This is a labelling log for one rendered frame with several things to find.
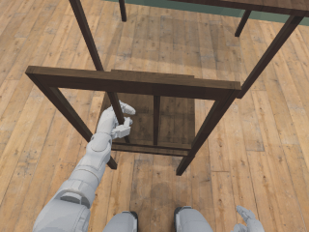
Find robot left upper arm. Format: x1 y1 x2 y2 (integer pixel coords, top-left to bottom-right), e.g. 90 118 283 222
34 198 91 232

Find robot right hand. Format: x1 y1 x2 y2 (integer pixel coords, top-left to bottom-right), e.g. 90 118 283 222
230 205 265 232

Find left robot thigh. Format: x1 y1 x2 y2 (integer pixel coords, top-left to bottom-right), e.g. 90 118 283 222
102 213 137 232

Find chair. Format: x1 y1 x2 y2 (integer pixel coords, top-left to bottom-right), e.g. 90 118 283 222
25 65 241 176

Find robot left forearm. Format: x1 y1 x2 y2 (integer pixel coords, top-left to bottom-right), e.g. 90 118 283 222
32 132 112 232

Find robot left hand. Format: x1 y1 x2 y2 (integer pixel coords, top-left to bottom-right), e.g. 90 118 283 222
96 100 136 140

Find robot right shin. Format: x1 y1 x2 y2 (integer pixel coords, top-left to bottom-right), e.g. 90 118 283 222
181 206 192 210

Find table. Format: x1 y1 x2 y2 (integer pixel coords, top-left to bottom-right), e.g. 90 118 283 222
69 0 309 99

